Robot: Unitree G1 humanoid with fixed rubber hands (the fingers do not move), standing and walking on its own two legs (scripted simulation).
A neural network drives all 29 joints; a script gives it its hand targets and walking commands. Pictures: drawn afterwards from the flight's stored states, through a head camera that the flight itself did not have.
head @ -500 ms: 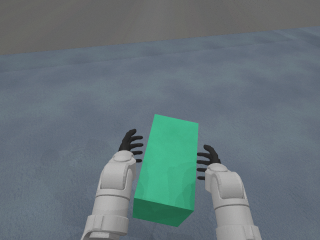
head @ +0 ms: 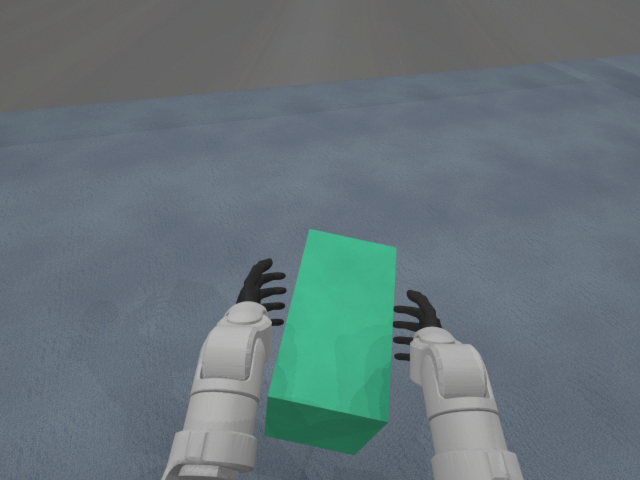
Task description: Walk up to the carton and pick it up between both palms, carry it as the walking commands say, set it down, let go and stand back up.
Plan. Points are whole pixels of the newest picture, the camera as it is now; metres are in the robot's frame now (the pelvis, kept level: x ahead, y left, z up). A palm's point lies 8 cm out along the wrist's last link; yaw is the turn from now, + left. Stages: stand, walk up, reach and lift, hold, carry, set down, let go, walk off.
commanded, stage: carry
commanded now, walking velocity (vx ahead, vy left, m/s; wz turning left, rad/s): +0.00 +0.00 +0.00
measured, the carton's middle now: (331, 340) +0.37 +0.01 -0.05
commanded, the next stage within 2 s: hold in 0.42 s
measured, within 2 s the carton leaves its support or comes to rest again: neither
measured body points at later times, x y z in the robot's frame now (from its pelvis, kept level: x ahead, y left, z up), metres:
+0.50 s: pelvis +0.00 +0.00 +0.00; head -0.02 +0.01 +0.45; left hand +0.33 +0.12 +0.06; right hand +0.32 -0.11 +0.04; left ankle +0.03 +0.08 -0.73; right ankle +0.09 -0.11 -0.73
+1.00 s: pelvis +0.00 -0.04 +0.00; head -0.05 -0.06 +0.44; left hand +0.33 +0.12 +0.08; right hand +0.33 -0.10 +0.01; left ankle +0.03 +0.08 -0.73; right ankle +0.09 -0.11 -0.73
